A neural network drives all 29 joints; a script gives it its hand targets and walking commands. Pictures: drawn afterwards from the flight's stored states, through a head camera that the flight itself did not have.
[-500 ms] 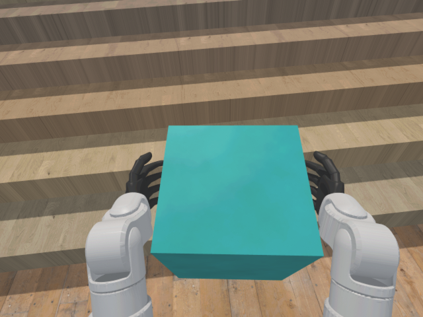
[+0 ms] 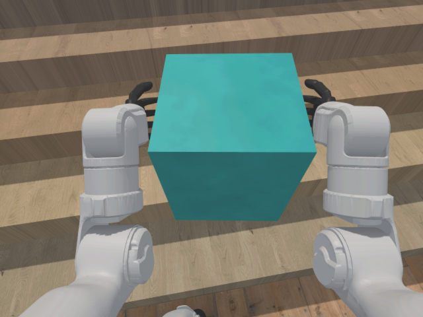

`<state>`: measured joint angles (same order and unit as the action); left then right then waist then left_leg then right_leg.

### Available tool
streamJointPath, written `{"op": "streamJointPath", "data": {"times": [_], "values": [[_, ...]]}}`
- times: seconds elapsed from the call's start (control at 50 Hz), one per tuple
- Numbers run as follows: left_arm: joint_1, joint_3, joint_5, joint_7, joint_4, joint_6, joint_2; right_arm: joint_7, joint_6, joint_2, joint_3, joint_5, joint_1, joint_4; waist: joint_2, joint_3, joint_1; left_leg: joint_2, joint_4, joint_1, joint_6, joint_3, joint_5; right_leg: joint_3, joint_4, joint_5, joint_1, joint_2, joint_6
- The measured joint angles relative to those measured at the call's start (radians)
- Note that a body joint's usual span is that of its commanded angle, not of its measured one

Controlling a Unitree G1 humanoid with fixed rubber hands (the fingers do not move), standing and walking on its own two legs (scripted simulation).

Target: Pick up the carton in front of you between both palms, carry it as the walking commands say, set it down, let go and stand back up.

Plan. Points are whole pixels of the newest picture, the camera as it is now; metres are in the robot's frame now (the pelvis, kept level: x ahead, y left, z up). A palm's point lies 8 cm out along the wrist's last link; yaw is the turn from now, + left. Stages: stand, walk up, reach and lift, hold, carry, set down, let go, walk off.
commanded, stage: carry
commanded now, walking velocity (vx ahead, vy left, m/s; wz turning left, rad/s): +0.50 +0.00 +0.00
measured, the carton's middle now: (227, 145) +0.40 -0.01 +0.10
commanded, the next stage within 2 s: none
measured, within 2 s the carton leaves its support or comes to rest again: neither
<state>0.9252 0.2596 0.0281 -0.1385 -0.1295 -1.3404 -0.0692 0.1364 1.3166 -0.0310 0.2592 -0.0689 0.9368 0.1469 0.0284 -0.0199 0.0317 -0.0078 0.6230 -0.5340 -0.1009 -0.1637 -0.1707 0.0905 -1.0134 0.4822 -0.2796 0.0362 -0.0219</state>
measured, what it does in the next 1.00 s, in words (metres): climbs: right foot 0.15 m higher, then left foot 0.15 m higher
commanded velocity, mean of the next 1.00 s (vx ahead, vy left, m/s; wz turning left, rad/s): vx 0.50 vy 0.00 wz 0.00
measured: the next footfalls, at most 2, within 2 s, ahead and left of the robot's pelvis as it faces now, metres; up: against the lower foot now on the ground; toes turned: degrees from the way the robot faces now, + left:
right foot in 0.42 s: +0.51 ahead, -0.11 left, +0.15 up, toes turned -3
left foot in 0.88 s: +0.78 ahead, +0.05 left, +0.31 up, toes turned +6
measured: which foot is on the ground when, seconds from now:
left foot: down 0.00-0.42, up 0.44-0.86, down 0.88-1.00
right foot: up 0.00-0.40, down 0.42-0.92, up 0.94-1.00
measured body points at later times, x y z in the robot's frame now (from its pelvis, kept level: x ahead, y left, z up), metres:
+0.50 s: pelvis +0.35 -0.05 +0.07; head +0.44 -0.03 +0.51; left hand +0.73 +0.14 +0.19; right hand +0.77 -0.16 +0.19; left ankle +0.15 +0.07 -0.50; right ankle +0.48 -0.11 -0.56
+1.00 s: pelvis +0.67 -0.02 +0.26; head +0.69 -0.05 +0.71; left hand +1.08 +0.08 +0.43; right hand +1.04 -0.22 +0.41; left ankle +0.74 +0.05 -0.41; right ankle +0.53 -0.12 -0.28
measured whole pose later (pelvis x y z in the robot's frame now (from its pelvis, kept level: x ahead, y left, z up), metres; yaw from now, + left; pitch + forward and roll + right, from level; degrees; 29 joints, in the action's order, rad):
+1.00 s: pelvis +0.67 -0.02 +0.26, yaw +2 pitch +3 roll +5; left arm 0.93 0.37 0.07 -0.08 -0.24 -1.37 -0.06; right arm 0.18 1.35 -0.03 0.18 -0.02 0.92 0.26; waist 0.01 0.03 0.17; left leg -0.08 0.96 -0.63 -0.13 -0.20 -0.40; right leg -0.08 -1.63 0.18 -0.50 -0.05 -0.05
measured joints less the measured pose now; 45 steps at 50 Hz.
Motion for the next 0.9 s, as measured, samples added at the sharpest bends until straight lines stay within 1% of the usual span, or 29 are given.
{"op": "streamJointPath", "data": {"times": [0.04, 0.06, 0.1, 0.18, 0.22, 0.28, 0.32, 0.34, 0.36, 0.38, 0.4, 0.42, 0.44, 0.46, 0.48, 0.5, 0.52, 0.54, 0.58, 0.64, 0.68, 0.72, 0.76, 0.78, 0.8, 0.84, 0.86, 0.88, 0.9], "values": [[0.009, 0.02, 0.01, 0.0, -0.017, -0.007, 0.006, 0.005, -0.002, 0.007, 0.007, 0.003, -0.002, 0.017, 0.001, -0.022, 0.023, -0.008, -0.004, 0.029, -0.003, 0.005, -0.039, -0.051, -0.276, -0.019, -0.141, -0.031, -0.014], [0.009, 0.029, 0.019, -0.001, -0.013, -0.013, 0.014, 0.009, 0.001, 0.011, 0.012, 0.007, -0.009, 0.01, -0.003, -0.034, 0.031, -0.009, -0.023, 0.049, 0.002, 0.009, -0.041, -0.058, -0.359, -0.039, -0.206, -0.039, -0.021], [0.007, 0.047, 0.037, -0.001, 0.02, -0.021, 0.034, 0.014, 0.003, 0.021, 0.025, 0.014, -0.024, -0.025, -0.012, -0.061, 0.04, -0.008, -0.065, 0.093, 0.0, 0.016, -0.053, -0.059, -0.442, -0.074, -0.325, -0.043, -0.033], [-0.013, 0.069, 0.061, -0.001, 0.135, -0.012, 0.077, 0.02, -0.014, 0.054, 0.055, 0.017, -0.061, -0.145, -0.019, -0.098, 0.049, -0.002, -0.125, 0.183, 0.006, 0.032, -0.092, -0.045, -0.486, -0.085, -0.527, -0.028, -0.045], [-0.032, 0.072, 0.063, 0.003, 0.196, -0.002, 0.091, 0.02, -0.027, 0.072, 0.062, 0.016, -0.078, -0.201, -0.014, -0.101, 0.057, -0.003, -0.142, 0.23, 0.014, 0.042, -0.123, -0.038, -0.571, -0.038, -0.632, -0.015, -0.055], [-0.068, 0.067, 0.062, 0.006, 0.261, 0.009, 0.102, 0.02, -0.044, 0.086, 0.056, 0.019, -0.102, -0.249, -0.009, -0.091, 0.079, -0.001, -0.175, 0.325, 0.032, 0.069, -0.177, -0.036, -0.823, 0.098, -0.809, -0.002, -0.077], [-0.081, 0.057, 0.068, 0.007, 0.27, 0.015, 0.109, 0.019, -0.048, 0.078, 0.051, 0.028, -0.113, -0.254, -0.014, -0.082, 0.085, 0.015, -0.231, 0.412, 0.063, 0.09, -0.2, -0.025, -0.87, 0.153, -0.91, 0.009, -0.085], [-0.081, 0.049, 0.074, 0.008, 0.266, 0.017, 0.112, 0.018, -0.047, 0.067, 0.05, 0.036, -0.113, -0.249, -0.025, -0.079, 0.08, 0.034, -0.278, 0.462, 0.06, 0.096, -0.141, -0.005, -0.798, 0.147, -0.937, 0.016, -0.087], [-0.079, 0.04, 0.08, 0.009, 0.255, 0.019, 0.111, 0.018, -0.047, 0.06, 0.052, 0.043, -0.113, -0.24, -0.028, -0.075, 0.067, 0.048, -0.325, 0.513, 0.059, 0.094, -0.132, 0.019, -0.663, 0.099, -0.936, 0.015, -0.092], [-0.078, 0.027, 0.086, 0.004, 0.234, 0.023, 0.111, 0.016, -0.047, 0.056, 0.054, 0.042, -0.116, -0.229, -0.024, -0.068, 0.05, 0.058, -0.351, 0.549, 0.055, 0.087, -0.135, 0.043, -0.505, 0.016, -0.903, 0.008, -0.102], [-0.079, 0.015, 0.09, 0.004, 0.206, 0.028, 0.114, 0.013, -0.042, 0.05, 0.062, 0.041, -0.126, -0.219, -0.022, -0.061, 0.024, 0.069, -0.33, 0.563, 0.05, 0.079, -0.12, 0.064, -0.353, -0.064, -0.837, -0.008, -0.11], [-0.082, 0.0, 0.093, 0.002, 0.175, 0.034, 0.12, 0.009, -0.034, 0.043, 0.071, 0.041, -0.139, -0.211, -0.018, -0.06, -0.016, 0.082, -0.239, 0.547, 0.047, 0.069, -0.092, 0.079, -0.2, -0.143, -0.744, -0.033, -0.111], [-0.085, -0.011, 0.094, -0.002, 0.155, 0.042, 0.124, 0.002, -0.03, 0.031, 0.076, 0.04, -0.137, -0.196, -0.043, -0.076, -0.068, 0.104, -0.047, 0.49, 0.046, 0.096, -0.029, 0.103, -0.161, -0.167, -0.685, -0.06, -0.117], [-0.084, -0.021, 0.088, -0.007, 0.136, 0.05, 0.119, -0.007, -0.033, 0.023, 0.082, 0.034, -0.126, -0.174, -0.058, -0.087, -0.1, 0.073, 0.258, 0.376, 0.057, 0.194, -0.022, 0.122, -0.15, -0.164, -0.649, -0.069, -0.135], [-0.085, -0.028, 0.075, -0.014, 0.116, 0.06, 0.113, -0.016, -0.036, 0.019, 0.084, 0.023, -0.118, -0.155, -0.066, -0.098, -0.126, 0.019, 0.557, 0.267, 0.056, 0.27, -0.031, 0.131, -0.129, -0.152, -0.607, -0.074, -0.15], [-0.094, -0.035, 0.06, -0.019, 0.103, 0.068, 0.107, -0.023, -0.037, 0.021, 0.086, 0.01, -0.119, -0.146, -0.069, -0.107, -0.15, -0.026, 0.796, 0.179, 0.052, 0.306, -0.029, 0.131, -0.088, -0.139, -0.554, -0.086, -0.147], [-0.106, -0.038, 0.043, -0.024, 0.099, 0.073, 0.101, -0.026, -0.036, 0.031, 0.088, -0.004, -0.124, -0.146, -0.067, -0.115, -0.169, -0.054, 0.968, 0.101, 0.046, 0.314, -0.031, 0.127, -0.033, -0.133, -0.497, -0.096, -0.132], [-0.116, -0.038, 0.017, -0.015, 0.099, 0.074, 0.097, -0.027, -0.035, 0.045, 0.089, -0.021, -0.132, -0.151, -0.061, -0.12, -0.184, -0.069, 1.083, 0.029, 0.038, 0.306, -0.036, 0.124, 0.028, -0.14, -0.441, -0.103, -0.121], [-0.129, -0.041, -0.014, -0.017, 0.1, 0.078, 0.091, -0.042, -0.034, 0.067, 0.1, -0.038, -0.151, -0.175, -0.04, -0.126, -0.2, -0.077, 1.19, -0.105, 0.018, 0.273, -0.052, 0.115, 0.164, -0.162, -0.327, -0.108, -0.12], [-0.127, -0.036, -0.031, -0.019, 0.093, 0.092, 0.086, -0.046, -0.037, 0.082, 0.103, -0.059, -0.159, -0.198, -0.003, -0.119, -0.207, -0.059, 1.164, -0.264, -0.002, 0.19, -0.142, 0.091, 0.359, -0.195, -0.163, -0.095, -0.112], [-0.11, -0.035, -0.033, -0.019, 0.084, 0.098, 0.081, -0.049, -0.039, 0.075, 0.099, -0.064, -0.146, -0.195, 0.005, -0.091, -0.208, -0.04, 1.173, -0.37, -0.016, 0.138, -0.211, 0.072, 0.455, -0.205, -0.078, -0.084, -0.11], [-0.082, -0.032, -0.035, -0.018, 0.069, 0.096, 0.071, -0.051, -0.037, 0.061, 0.089, -0.064, -0.124, -0.183, -0.001, -0.055, -0.211, -0.017, 1.278, -0.489, -0.033, 0.106, -0.292, 0.048, 0.512, -0.196, -0.008, -0.076, -0.102], [-0.053, -0.026, -0.038, -0.014, 0.045, 0.085, 0.052, -0.052, -0.031, 0.05, 0.074, -0.069, -0.098, -0.157, -0.013, -0.021, -0.204, 0.01, 1.353, -0.596, -0.043, 0.09, -0.338, 0.021, 0.554, -0.173, 0.067, -0.066, -0.086], [-0.041, -0.021, -0.041, -0.011, 0.03, 0.077, 0.042, -0.051, -0.025, 0.047, 0.064, -0.073, -0.087, -0.141, -0.017, -0.006, -0.193, 0.026, 1.326, -0.631, -0.043, 0.078, -0.338, 0.011, 0.587, -0.165, 0.112, -0.057, -0.076], [-0.028, -0.014, -0.043, -0.007, 0.014, 0.067, 0.033, -0.047, -0.015, 0.043, 0.054, -0.074, -0.076, -0.127, -0.016, 0.01, -0.177, 0.04, 1.241, -0.646, -0.041, 0.058, -0.327, 0.0, 0.637, -0.169, 0.161, -0.046, -0.062], [-0.001, 0.002, -0.039, 0.002, -0.02, 0.039, 0.018, -0.032, 0.011, 0.03, 0.035, -0.064, -0.048, -0.087, -0.009, 0.047, -0.135, 0.046, 0.974, -0.61, -0.049, 0.006, -0.254, 0.001, 0.729, -0.26, 0.239, -0.015, -0.077], [0.006, 0.012, -0.034, 0.007, -0.036, 0.026, 0.016, -0.024, 0.023, 0.019, 0.024, -0.053, -0.035, -0.06, -0.019, 0.069, -0.11, 0.039, 0.843, -0.563, -0.056, -0.014, -0.206, 0.012, 0.741, -0.261, 0.258, -0.01, -0.08], [0.007, 0.021, -0.026, 0.012, -0.05, 0.011, 0.014, -0.015, 0.033, 0.012, 0.011, -0.04, -0.027, -0.03, -0.026, 0.087, -0.081, 0.025, 0.733, -0.49, -0.064, -0.03, -0.198, 0.026, 0.719, -0.275, 0.262, -0.003, -0.084], [0.001, 0.031, -0.018, 0.016, -0.062, -0.003, 0.013, -0.002, 0.04, 0.01, -0.005, -0.028, -0.024, 0.001, -0.028, 0.1, -0.041, -0.004, 0.639, -0.386, -0.07, -0.044, -0.239, 0.043, 0.648, -0.311, 0.24, 0.013, -0.085]]}}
